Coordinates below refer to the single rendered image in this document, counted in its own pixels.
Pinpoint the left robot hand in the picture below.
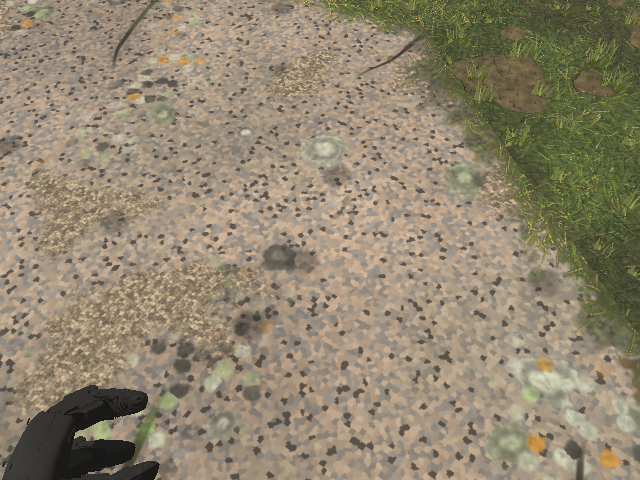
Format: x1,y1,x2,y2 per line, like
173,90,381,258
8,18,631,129
2,385,160,480

